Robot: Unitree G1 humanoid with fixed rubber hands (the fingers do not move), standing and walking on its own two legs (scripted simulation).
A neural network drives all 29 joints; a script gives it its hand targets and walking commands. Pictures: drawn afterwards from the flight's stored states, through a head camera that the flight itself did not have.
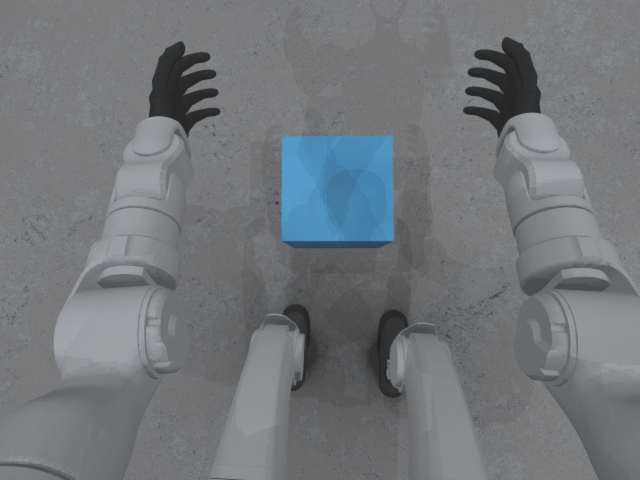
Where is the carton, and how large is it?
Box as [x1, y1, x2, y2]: [281, 136, 393, 247]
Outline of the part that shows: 282,137 282,241 293,247 378,247 393,240 392,136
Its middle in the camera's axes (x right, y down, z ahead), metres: +0.03 -0.10 +0.85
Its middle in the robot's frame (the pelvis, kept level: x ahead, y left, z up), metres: +0.49 +0.03 -0.51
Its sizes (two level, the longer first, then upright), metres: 0.210 0.200 0.250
